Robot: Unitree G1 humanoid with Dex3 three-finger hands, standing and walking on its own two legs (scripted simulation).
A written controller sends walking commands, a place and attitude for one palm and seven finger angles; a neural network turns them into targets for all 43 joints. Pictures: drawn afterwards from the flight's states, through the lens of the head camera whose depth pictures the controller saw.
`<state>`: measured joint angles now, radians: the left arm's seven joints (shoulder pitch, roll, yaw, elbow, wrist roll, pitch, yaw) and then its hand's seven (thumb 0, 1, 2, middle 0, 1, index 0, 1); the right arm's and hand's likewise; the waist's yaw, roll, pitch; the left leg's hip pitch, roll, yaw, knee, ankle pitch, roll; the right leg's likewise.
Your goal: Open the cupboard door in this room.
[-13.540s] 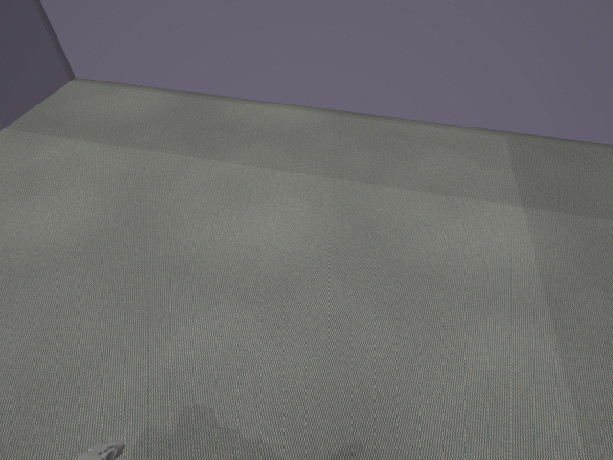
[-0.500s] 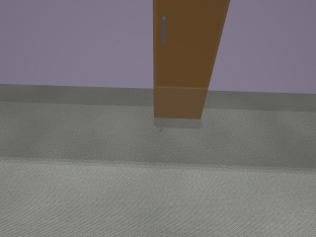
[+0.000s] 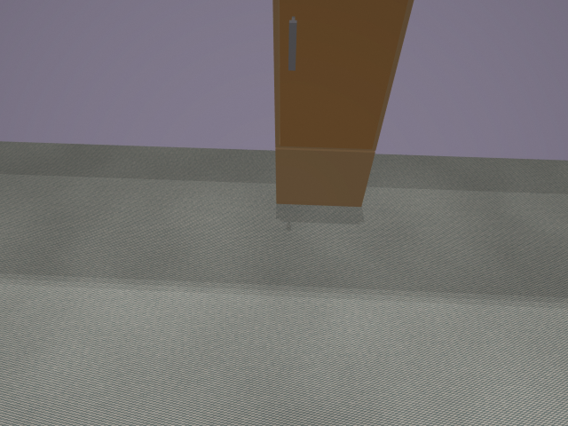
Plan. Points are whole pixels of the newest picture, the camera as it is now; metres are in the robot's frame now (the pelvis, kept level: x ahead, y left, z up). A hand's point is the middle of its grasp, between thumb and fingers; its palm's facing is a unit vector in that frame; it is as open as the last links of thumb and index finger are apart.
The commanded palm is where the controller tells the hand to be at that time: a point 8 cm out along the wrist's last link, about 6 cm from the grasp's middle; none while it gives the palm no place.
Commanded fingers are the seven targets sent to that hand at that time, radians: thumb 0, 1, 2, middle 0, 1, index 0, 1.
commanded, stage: look at it before walking up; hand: left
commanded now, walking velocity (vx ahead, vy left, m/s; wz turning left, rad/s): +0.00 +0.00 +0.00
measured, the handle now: (292, 43) +1.18 +0.04 +0.02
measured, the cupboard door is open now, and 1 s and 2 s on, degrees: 0 0 0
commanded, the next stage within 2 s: walk to a spot facing it in 0.60 s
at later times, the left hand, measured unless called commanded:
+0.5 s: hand out of the picture -0.02 +0.16 -0.18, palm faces +0.03 -0.98 -0.18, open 7.4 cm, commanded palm none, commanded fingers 0.00 0.90 0.90 -0.20 -0.30 -0.20 -0.30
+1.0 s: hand out of the picture +0.00 +0.20 -0.19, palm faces -0.03 -0.99 -0.14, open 7.4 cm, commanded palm none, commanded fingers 0.00 0.90 0.90 -0.20 -0.30 -0.20 -0.30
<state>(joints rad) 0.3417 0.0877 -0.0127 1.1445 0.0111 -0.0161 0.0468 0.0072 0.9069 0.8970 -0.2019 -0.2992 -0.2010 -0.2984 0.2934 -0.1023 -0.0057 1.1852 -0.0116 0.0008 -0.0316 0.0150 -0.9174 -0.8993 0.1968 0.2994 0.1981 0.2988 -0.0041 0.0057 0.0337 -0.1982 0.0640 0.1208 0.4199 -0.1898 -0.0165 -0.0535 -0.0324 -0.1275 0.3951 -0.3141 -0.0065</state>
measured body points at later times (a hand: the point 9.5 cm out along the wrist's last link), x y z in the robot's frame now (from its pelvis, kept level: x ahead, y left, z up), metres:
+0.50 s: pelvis +0.00 +0.00 +0.00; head +0.01 +0.00 +0.45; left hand -0.02 +0.21 -0.16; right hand +0.00 -0.22 -0.16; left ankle +0.02 +0.13 -0.74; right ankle -0.06 -0.10 -0.74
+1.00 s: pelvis +0.03 +0.03 -0.02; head +0.05 +0.05 +0.43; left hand +0.01 +0.25 -0.18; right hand +0.03 -0.21 -0.16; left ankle +0.03 +0.12 -0.74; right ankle -0.06 -0.10 -0.74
